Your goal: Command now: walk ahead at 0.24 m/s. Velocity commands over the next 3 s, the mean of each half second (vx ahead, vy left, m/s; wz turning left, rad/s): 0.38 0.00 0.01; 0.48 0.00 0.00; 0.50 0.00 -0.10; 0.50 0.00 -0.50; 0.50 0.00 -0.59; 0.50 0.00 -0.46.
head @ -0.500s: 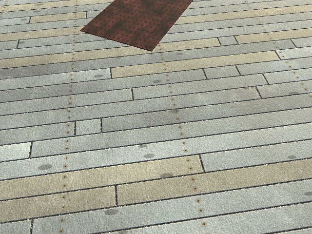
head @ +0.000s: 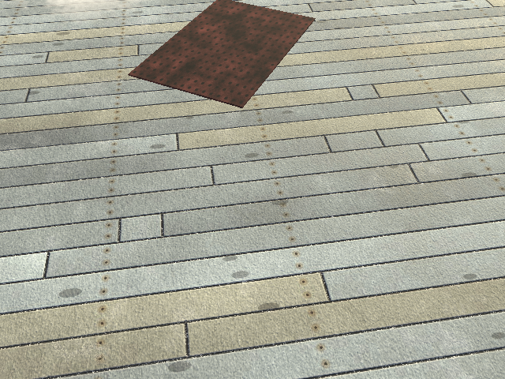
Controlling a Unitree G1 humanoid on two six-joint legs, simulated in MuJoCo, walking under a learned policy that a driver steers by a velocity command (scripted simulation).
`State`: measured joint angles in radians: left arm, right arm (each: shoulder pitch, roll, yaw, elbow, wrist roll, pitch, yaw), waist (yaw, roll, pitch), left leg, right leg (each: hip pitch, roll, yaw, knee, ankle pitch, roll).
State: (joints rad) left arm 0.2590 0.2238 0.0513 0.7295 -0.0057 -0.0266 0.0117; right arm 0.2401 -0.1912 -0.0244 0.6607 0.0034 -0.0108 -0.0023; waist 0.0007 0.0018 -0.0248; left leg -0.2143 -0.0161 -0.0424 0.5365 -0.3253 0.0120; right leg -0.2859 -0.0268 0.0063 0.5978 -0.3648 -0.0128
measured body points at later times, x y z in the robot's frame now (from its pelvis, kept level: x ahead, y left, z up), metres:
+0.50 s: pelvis +0.20 +0.02 -0.01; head +0.23 +0.02 +0.44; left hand +0.15 +0.28 -0.14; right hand +0.45 -0.19 -0.07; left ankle +0.35 +0.13 -0.72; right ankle +0.02 -0.13 -0.73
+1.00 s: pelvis +0.47 +0.03 +0.00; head +0.49 +0.03 +0.45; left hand +0.69 +0.25 -0.08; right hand +0.47 -0.24 -0.12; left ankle +0.35 +0.13 -0.73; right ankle +0.66 -0.11 -0.70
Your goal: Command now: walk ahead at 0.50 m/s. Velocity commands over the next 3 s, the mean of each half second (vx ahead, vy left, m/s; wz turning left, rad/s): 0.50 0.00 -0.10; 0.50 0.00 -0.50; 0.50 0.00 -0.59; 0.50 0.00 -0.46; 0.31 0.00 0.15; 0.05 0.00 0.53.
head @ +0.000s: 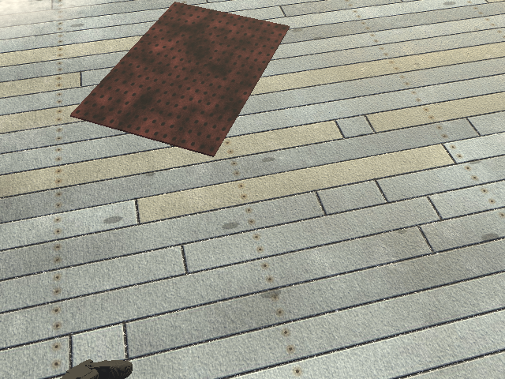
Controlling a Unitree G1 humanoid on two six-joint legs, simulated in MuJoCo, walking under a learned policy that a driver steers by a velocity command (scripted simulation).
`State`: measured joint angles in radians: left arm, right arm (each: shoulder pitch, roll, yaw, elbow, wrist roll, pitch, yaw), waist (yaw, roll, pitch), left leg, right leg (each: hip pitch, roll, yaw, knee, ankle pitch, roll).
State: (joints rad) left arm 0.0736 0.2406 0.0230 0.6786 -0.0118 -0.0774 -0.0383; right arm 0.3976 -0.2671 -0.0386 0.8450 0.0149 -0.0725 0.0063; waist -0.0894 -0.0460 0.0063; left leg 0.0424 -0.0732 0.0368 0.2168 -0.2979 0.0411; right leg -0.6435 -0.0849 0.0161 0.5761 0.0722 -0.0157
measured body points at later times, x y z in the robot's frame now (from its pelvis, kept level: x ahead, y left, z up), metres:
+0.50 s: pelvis +0.28 -0.03 +0.01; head +0.31 -0.04 +0.46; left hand +0.29 +0.24 -0.11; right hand +0.49 -0.27 -0.08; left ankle +0.47 +0.12 -0.69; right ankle +0.20 -0.13 -0.74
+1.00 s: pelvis +0.53 -0.03 +0.00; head +0.56 -0.04 +0.45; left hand +0.80 +0.15 -0.08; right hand +0.47 -0.31 -0.12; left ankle +0.49 +0.10 -0.74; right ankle +0.64 -0.23 -0.68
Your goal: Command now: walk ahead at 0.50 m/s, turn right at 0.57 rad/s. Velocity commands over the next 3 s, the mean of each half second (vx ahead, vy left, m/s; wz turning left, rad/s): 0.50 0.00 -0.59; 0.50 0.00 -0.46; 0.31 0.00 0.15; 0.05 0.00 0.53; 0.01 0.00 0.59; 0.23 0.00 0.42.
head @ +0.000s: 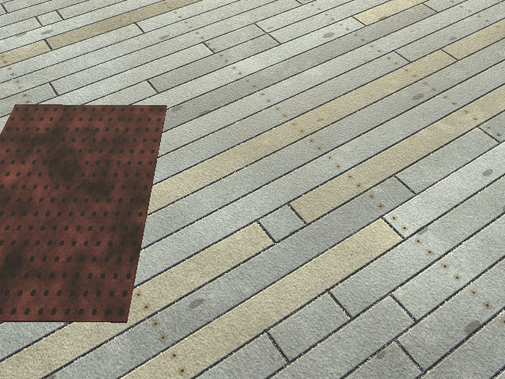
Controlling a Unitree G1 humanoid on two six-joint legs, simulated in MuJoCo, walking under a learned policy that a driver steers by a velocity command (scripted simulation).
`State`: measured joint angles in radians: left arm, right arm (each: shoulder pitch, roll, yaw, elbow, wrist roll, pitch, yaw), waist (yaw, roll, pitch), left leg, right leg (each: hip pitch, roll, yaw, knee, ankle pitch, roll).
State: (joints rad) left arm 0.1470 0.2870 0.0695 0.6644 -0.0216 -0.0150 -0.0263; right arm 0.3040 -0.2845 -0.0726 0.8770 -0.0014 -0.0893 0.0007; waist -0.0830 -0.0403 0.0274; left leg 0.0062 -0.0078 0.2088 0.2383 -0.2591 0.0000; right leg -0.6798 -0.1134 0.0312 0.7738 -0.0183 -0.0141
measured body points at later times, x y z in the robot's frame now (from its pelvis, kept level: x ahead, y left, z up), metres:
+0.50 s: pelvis +0.27 -0.07 +0.00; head +0.30 -0.09 +0.45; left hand +0.40 +0.20 -0.09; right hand +0.41 -0.37 -0.09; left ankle +0.50 +0.06 -0.69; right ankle +0.20 -0.13 -0.74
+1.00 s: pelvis +0.53 -0.12 +0.00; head +0.56 -0.13 +0.45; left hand +0.83 -0.02 -0.08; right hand +0.39 -0.36 -0.12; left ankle +0.52 +0.01 -0.74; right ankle +0.58 -0.34 -0.69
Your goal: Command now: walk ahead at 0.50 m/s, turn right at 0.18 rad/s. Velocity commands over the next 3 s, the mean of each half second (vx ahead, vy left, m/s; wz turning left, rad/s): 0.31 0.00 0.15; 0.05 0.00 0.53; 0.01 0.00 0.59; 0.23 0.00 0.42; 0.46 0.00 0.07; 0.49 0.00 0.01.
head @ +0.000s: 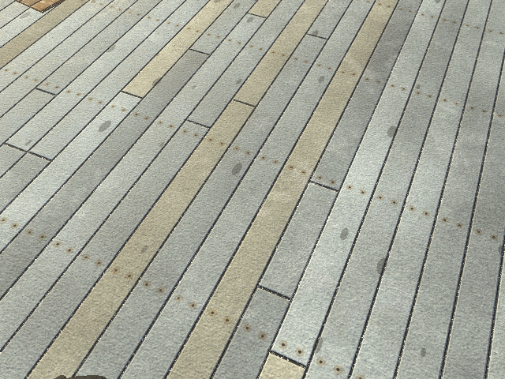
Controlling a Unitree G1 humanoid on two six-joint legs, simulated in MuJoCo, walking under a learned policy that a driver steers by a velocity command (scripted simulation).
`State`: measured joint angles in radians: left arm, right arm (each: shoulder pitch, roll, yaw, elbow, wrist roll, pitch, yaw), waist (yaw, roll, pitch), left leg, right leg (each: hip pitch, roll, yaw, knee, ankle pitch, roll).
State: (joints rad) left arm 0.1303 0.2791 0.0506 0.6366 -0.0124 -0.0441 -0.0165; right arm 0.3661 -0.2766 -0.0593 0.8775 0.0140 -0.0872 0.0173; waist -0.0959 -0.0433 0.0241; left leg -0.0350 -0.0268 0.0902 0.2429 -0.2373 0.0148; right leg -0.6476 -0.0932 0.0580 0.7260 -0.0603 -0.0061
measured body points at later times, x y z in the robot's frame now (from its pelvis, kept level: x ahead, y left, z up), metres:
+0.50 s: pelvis +0.21 -0.05 +0.00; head +0.25 -0.05 +0.45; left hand +0.29 +0.24 -0.11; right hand +0.38 -0.30 -0.12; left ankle +0.30 +0.10 -0.70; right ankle +0.21 -0.14 -0.74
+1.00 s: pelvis +0.27 -0.02 -0.01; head +0.31 +0.01 +0.44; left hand +0.31 +0.30 -0.12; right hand +0.53 -0.23 -0.09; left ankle +0.28 +0.08 -0.74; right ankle +0.35 -0.16 -0.72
